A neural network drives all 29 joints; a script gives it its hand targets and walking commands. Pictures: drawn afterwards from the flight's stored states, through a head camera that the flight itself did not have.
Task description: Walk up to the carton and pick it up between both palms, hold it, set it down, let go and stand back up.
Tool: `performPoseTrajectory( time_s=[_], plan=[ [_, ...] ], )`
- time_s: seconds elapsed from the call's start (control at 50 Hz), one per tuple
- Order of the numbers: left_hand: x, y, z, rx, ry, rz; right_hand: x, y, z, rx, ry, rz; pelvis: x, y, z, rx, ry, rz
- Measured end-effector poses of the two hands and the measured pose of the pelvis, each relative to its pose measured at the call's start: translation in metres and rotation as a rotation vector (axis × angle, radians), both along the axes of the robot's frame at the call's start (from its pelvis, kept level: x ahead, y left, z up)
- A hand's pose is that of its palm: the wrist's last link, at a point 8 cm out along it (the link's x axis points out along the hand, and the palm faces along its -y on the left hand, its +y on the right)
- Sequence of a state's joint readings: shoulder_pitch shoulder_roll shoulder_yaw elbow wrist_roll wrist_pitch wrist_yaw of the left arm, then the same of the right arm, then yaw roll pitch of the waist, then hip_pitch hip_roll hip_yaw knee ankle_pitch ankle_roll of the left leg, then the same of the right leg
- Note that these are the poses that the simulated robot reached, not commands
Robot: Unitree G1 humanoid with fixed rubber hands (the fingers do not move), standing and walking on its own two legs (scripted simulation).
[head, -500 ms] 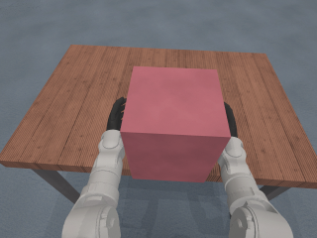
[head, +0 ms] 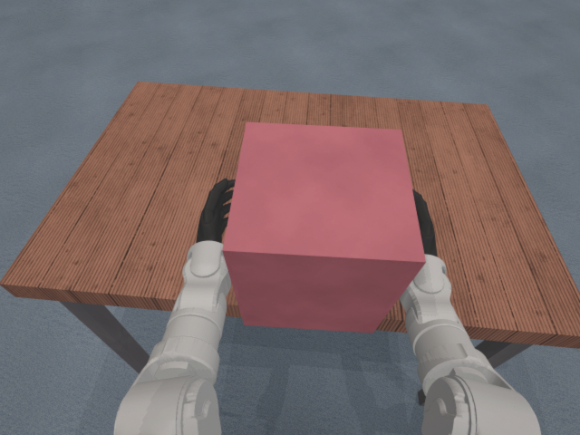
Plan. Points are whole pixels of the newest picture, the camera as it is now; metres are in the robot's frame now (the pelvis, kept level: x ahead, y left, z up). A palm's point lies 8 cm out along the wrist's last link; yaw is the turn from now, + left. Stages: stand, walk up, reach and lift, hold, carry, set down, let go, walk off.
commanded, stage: reach and lift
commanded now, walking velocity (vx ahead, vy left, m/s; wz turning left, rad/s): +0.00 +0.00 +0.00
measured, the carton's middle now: (315, 236) +0.39 +0.01 +0.05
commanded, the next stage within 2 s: none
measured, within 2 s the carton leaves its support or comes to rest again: neither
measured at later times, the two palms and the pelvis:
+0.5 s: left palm (221, 226) +0.37 +0.14 +0.09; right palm (441, 240) +0.37 -0.16 +0.09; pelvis -0.03 -0.01 +0.00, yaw -1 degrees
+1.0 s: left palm (212, 200) +0.37 +0.14 +0.15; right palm (454, 221) +0.36 -0.16 +0.14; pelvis -0.02 -0.01 +0.00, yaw +1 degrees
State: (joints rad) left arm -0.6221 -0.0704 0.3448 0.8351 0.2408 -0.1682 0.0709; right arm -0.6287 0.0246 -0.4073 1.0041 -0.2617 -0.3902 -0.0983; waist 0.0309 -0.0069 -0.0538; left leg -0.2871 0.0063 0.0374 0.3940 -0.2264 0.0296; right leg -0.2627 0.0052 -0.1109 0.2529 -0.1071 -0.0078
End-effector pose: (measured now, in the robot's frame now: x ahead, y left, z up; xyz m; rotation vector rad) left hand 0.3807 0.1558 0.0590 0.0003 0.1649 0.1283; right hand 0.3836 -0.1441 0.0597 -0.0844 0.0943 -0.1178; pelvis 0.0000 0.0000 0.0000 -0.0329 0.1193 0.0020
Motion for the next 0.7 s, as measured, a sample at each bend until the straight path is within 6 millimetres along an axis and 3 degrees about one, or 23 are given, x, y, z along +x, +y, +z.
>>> performPoseTrajectory(
  time_s=[0.2,0.4,0.7],
  plan=[
    [-0.01,-0.007,0.013,-0.007,-0.076,-0.009,-0.014,-0.007,0.016,-0.02,-0.076,-0.011,-0.017,-0.005,0.0,0.01,0.007,-0.001],
    [-0.009,-0.017,0.027,-0.014,-0.084,-0.022,-0.016,-0.016,0.032,-0.029,-0.084,-0.025,-0.033,-0.011,0.0,0.029,0.017,-0.021],
    [-0.007,-0.016,0.031,-0.003,-0.055,-0.021,-0.014,-0.016,0.031,-0.005,-0.054,-0.022,-0.028,-0.015,0.0,0.022,0.019,-0.015]
  ],
)
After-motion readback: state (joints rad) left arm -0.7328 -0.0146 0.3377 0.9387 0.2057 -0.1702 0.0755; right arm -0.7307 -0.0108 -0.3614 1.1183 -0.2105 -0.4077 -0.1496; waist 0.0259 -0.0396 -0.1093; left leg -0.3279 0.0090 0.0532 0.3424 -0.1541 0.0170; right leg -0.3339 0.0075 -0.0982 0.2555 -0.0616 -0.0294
